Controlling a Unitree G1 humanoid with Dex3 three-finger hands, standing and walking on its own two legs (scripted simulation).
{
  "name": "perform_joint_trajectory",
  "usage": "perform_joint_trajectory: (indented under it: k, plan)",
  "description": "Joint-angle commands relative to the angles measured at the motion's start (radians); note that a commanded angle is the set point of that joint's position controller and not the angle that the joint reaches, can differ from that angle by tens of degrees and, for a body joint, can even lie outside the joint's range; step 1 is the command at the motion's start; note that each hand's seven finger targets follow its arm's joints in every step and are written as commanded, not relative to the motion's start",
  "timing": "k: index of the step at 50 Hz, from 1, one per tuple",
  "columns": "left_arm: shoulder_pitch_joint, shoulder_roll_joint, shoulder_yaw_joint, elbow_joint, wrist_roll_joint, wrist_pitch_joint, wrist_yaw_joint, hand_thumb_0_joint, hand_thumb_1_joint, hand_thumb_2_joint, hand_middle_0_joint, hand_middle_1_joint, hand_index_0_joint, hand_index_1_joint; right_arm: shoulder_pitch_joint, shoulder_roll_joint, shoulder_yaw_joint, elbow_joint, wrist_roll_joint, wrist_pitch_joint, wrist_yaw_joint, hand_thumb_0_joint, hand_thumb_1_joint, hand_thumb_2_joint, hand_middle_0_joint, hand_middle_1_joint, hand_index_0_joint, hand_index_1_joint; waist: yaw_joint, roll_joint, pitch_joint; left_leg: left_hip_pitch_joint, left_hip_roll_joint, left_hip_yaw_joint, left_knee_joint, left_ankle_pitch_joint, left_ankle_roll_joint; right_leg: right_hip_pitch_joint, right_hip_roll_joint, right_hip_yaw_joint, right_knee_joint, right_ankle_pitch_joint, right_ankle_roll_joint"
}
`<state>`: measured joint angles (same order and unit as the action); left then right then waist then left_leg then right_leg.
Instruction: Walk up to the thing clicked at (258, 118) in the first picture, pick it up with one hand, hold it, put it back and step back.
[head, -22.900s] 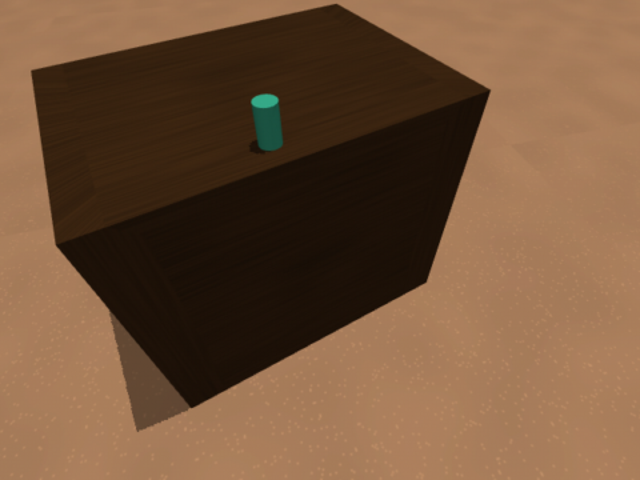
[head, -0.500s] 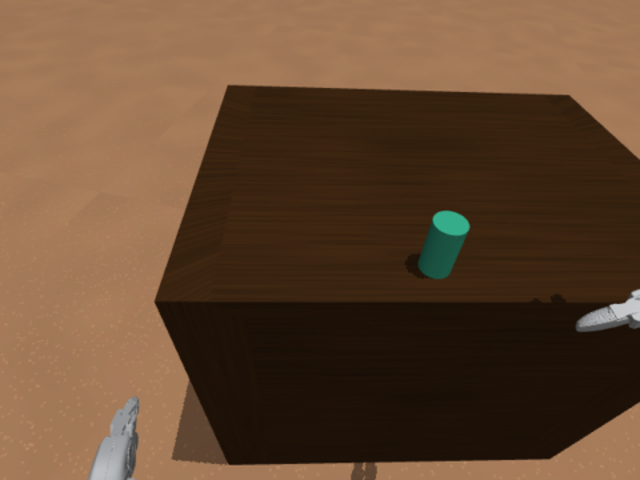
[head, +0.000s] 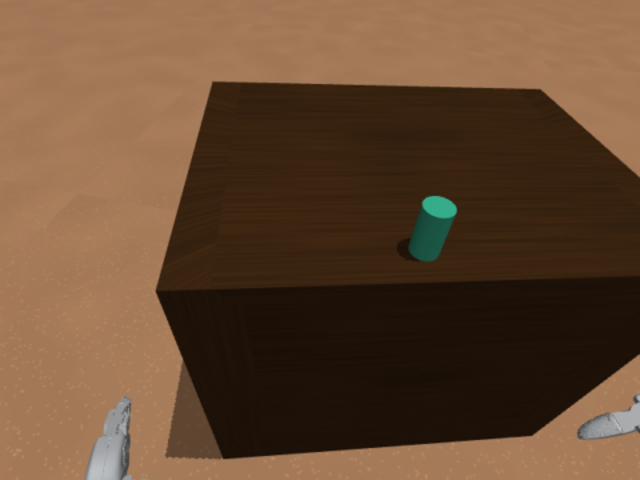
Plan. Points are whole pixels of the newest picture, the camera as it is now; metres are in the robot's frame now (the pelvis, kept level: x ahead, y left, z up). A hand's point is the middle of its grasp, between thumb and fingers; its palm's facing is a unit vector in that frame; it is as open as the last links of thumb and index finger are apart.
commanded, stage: sink last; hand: right
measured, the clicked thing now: (431, 229) +0.45 -0.17 +0.07
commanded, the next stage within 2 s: home in 0.08 s
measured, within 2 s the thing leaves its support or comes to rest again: neither
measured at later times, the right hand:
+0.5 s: hand (565, 382) +0.19 -0.24 +0.11, palm faces +0.28 +0.89 -0.36, open 17.7 cm
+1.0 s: hand (451, 447) +0.19 -0.18 -0.10, palm faces +0.07 +0.98 -0.21, open 17.6 cm
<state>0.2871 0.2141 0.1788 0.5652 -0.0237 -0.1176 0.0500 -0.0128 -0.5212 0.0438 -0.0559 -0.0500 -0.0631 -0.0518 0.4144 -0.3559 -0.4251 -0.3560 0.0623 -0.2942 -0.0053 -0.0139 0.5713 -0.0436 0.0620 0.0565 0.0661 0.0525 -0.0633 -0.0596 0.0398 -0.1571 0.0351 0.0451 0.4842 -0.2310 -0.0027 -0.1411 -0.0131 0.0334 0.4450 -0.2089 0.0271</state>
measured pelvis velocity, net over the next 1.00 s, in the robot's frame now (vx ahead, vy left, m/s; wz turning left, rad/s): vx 0.02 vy -0.01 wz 0.02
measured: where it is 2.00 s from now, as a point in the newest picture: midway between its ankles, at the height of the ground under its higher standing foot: outside the picture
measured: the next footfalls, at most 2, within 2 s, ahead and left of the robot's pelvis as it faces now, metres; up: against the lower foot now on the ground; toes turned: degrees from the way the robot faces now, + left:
none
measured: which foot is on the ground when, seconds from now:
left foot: down 0.00-1.00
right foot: down 0.00-1.00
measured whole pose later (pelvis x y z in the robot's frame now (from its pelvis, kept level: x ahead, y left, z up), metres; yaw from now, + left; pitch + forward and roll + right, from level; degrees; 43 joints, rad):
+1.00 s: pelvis +0.02 -0.01 +0.00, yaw +1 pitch -1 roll +0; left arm 0.19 0.20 -0.01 0.72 0.01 -0.09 0.05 0.01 0.87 0.88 -0.20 -0.29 -0.20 -0.30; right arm 0.26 -0.17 -0.03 0.57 -0.01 -0.17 -0.06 -0.02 0.57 -0.04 0.05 0.05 0.06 0.04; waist -0.01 0.02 0.06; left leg -0.24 0.03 0.02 0.50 -0.25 -0.01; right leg -0.22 -0.02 0.01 0.49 -0.25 0.02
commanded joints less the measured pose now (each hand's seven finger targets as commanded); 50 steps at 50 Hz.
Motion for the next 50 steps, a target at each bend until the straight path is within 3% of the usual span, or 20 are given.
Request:
perform_joint_trajectory:
  k: [1,2,4,7,9,11,14,16,18,21,24,27,31,33,38,39,40,41,44,50]
  plan:
    - [-0.093,0.094,0.013,-0.131,0.004,-0.078,-0.003,0.0,-0.541,0.065,-0.055,-0.058,-0.054,-0.059,-0.113,-0.185,-0.094,-0.22,0.014,-0.104,-0.018,0.0,0.545,-0.053,0.053,0.055,0.053,0.055,-0.003,0.039,-0.005,-0.04,0.0,-0.007,-0.161,-0.1,0.0,-0.022,0.044,-0.07,-0.085,-0.032,-0.039]
    - [-0.102,0.078,-0.008,-0.132,0.005,-0.083,-0.004,0.0,-0.546,0.069,-0.055,-0.057,-0.052,-0.06,-0.108,-0.176,-0.076,-0.22,0.009,-0.107,-0.016,0.0,0.546,-0.052,0.054,0.055,0.053,0.055,0.002,0.047,-0.018,-0.033,-0.002,-0.004,-0.16,-0.083,-0.002,-0.015,0.042,-0.07,-0.084,-0.019,-0.041]
    - [-0.133,0.132,0.039,-0.129,0.005,-0.087,-0.001,0.0,-0.552,0.076,-0.057,-0.06,-0.05,-0.066,-0.119,-0.189,-0.089,-0.211,0.01,-0.114,-0.018,0.0,0.544,-0.053,0.053,0.055,0.053,0.055,0.004,0.037,-0.018,-0.03,-0.014,0.01,-0.152,-0.082,0.002,-0.016,0.037,-0.062,-0.102,-0.035,-0.04]
    - [-0.154,0.164,0.062,-0.15,0.006,-0.087,-0.001,0.0,-0.55,0.079,-0.059,-0.066,-0.054,-0.071,-0.117,-0.195,-0.103,-0.212,0.01,-0.129,-0.02,0.0,0.518,-0.057,0.054,0.054,0.054,0.054,-0.009,0.047,-0.038,-0.001,-0.022,0.024,-0.149,-0.067,0.003,-0.017,0.034,-0.055,-0.115,-0.033,-0.04]
    - [-0.154,0.147,0.038,-0.198,0.005,-0.088,-0.001,0.0,-0.552,0.084,-0.06,-0.067,-0.053,-0.074,-0.114,-0.201,-0.119,-0.192,0.011,-0.139,-0.023,0.0,0.515,-0.059,0.054,0.054,0.054,0.054,-0.007,0.065,-0.044,0.008,-0.023,0.026,-0.157,-0.08,0.005,-0.012,0.033,-0.057,-0.118,-0.035,-0.042]
    - [-0.116,0.103,0.003,-0.185,0.001,-0.078,-0.006,0.0,-0.392,0.244,-0.112,-0.156,-0.114,-0.154,-0.087,-0.207,-0.13,-0.137,0.014,-0.142,-0.023,0.0,0.608,-0.025,0.046,0.043,0.046,0.043,-0.015,0.084,-0.001,0.003,-0.019,0.02,-0.175,-0.097,0.004,-0.029,0.036,-0.06,-0.121,-0.041,-0.045]
    - [-0.138,0.005,-0.092,-0.185,-0.004,-0.075,-0.019,0.0,-0.152,0.452,-0.12,-0.17,-0.122,-0.168,-0.05,-0.142,-0.057,-0.09,0.014,-0.142,-0.011,0.0,0.608,-0.024,0.046,0.043,0.046,0.043,-0.022,0.056,0.033,-0.005,-0.008,-0.002,-0.193,-0.125,0.002,-0.041,0.038,-0.074,-0.118,-0.04,-0.04]
    - [-0.129,0.001,-0.111,-0.154,-0.009,-0.073,-0.024,0.0,0.008,0.501,-0.129,-0.184,-0.131,-0.182,-0.044,-0.115,-0.01,-0.083,0.016,-0.136,-0.004,0.0,0.611,-0.021,0.046,0.042,0.046,0.042,-0.011,0.018,0.041,-0.015,-0.018,0.005,-0.182,-0.108,0.005,-0.044,0.032,-0.074,-0.135,-0.049,-0.04]
    - [-0.135,0.024,-0.104,-0.11,-0.008,-0.071,-0.025,0.0,0.168,0.517,-0.132,-0.189,-0.134,-0.187,-0.022,-0.097,0.029,-0.069,0.013,-0.127,0.0,0.0,0.611,-0.017,0.045,0.041,0.045,0.041,-0.004,-0.009,0.033,-0.012,-0.03,0.022,-0.158,-0.06,0.008,-0.05,0.027,-0.069,-0.142,-0.03,-0.037]
    - [-0.156,0.105,-0.037,-0.093,-0.001,-0.075,-0.019,0.0,0.37,0.602,-0.146,-0.213,-0.149,-0.211,0.01,-0.073,0.072,-0.03,0.002,-0.105,0.002,0.0,0.591,-0.033,0.048,0.045,0.048,0.045,0.029,0.002,-0.013,-0.013,-0.039,0.035,-0.139,-0.015,0.009,-0.022,0.015,-0.06,-0.138,-0.005,-0.035]
    - [-0.152,0.145,0.0,-0.084,0.008,-0.074,-0.01,0.0,0.455,0.652,-0.155,-0.227,-0.157,-0.225,0.017,-0.068,0.098,0.004,-0.008,-0.085,0.0,0.0,0.576,-0.042,0.049,0.048,0.049,0.048,0.043,0.054,-0.045,-0.022,-0.029,0.032,-0.15,-0.001,0.003,0.015,0.024,-0.064,-0.118,0.015,-0.042]
    - [-0.19,0.106,-0.031,-0.097,0.01,-0.076,-0.003,0.0,0.51,0.682,-0.16,-0.236,-0.162,-0.234,0.001,-0.038,0.154,0.053,-0.021,-0.065,-0.006,0.0,0.574,-0.043,0.05,0.048,0.049,0.048,0.047,0.062,-0.064,-0.025,-0.03,0.034,-0.149,-0.003,0.004,0.026,0.021,-0.058,-0.115,0.016,-0.042]
    - [-0.226,0.023,-0.125,-0.075,0.012,-0.07,0.004,0.0,0.661,0.771,-0.176,-0.261,-0.178,-0.259,-0.002,0.004,0.234,0.184,-0.035,-0.038,-0.015,0.0,0.586,-0.035,0.048,0.046,0.048,0.046,0.038,0.06,-0.045,-0.03,-0.019,0.023,-0.154,-0.018,0.002,-0.002,0.029,-0.067,-0.104,0.002,-0.041]
    - [-0.228,0.033,-0.125,-0.061,0.014,-0.068,0.011,0.0,0.746,0.82,-0.184,-0.276,-0.186,-0.274,-0.023,0.031,0.284,0.271,-0.043,-0.02,-0.016,0.0,0.602,-0.025,0.046,0.043,0.046,0.043,0.051,0.058,-0.049,-0.033,-0.026,0.028,-0.144,-0.006,0.003,-0.009,0.023,-0.064,-0.108,0.0,-0.04]
    - [-0.196,0.06,-0.127,-0.004,0.018,-0.054,0.013,0.0,0.894,0.905,-0.2,-0.301,-0.201,-0.3,-0.06,0.032,0.323,0.47,-0.052,0.017,-0.027,0.0,0.601,-0.025,0.046,0.043,0.046,0.043,0.062,0.024,-0.077,-0.014,-0.027,0.026,-0.111,0.103,0.003,-0.022,0.023,-0.065,-0.085,0.086,-0.034]
    - [-0.162,0.118,-0.134,0.008,0.034,-0.048,0.012,0.0,0.895,0.902,-0.199,-0.298,-0.2,-0.297,-0.041,-0.01,0.216,0.473,-0.052,0.011,-0.062,0.0,0.581,-0.036,0.048,0.046,0.048,0.046,0.019,0.035,-0.059,-0.005,-0.036,0.02,-0.112,0.069,0.008,-0.039,0.029,-0.06,-0.078,0.047,-0.033]
    - [-0.163,0.106,-0.144,0.01,0.033,-0.044,0.01,0.0,0.895,0.901,-0.199,-0.298,-0.2,-0.297,-0.054,0.062,0.32,0.57,-0.062,0.02,-0.054,0.0,0.572,-0.041,0.049,0.048,0.049,0.048,0.065,0.053,-0.034,-0.029,-0.037,0.015,-0.11,0.07,0.005,-0.041,0.028,-0.066,-0.071,0.041,-0.036]
    - [-0.171,0.102,-0.146,0.01,0.032,-0.042,0.009,0.0,0.896,0.9,-0.199,-0.299,-0.2,-0.298,-0.106,0.079,0.339,0.6,-0.057,0.027,-0.053,0.0,0.564,-0.044,0.05,0.049,0.05,0.049,0.073,0.071,-0.036,-0.043,-0.036,0.014,-0.111,0.055,0.004,-0.052,0.029,-0.067,-0.067,0.025,-0.039]
    - [-0.167,0.105,-0.147,0.019,0.033,-0.03,0.011,0.0,0.896,0.901,-0.199,-0.299,-0.2,-0.298,-0.21,0.06,0.331,0.678,-0.064,0.034,-0.065,0.0,0.573,-0.039,0.049,0.047,0.049,0.047,0.069,0.028,-0.066,-0.06,-0.029,0.0,-0.089,0.06,0.007,-0.061,0.033,-0.074,-0.046,0.024,-0.036]
    - [-0.146,0.114,-0.139,0.015,0.033,-0.012,0.009,0.0,0.896,0.901,-0.199,-0.299,-0.2,-0.299,-0.299,0.053,0.338,0.757,-0.064,0.055,-0.085,0.0,0.564,-0.044,0.05,0.049,0.05,0.049,0.054,0.023,-0.194,-0.005,-0.036,0.004,-0.04,0.175,0.01,-0.033,0.02,-0.064,-0.016,0.14,-0.026]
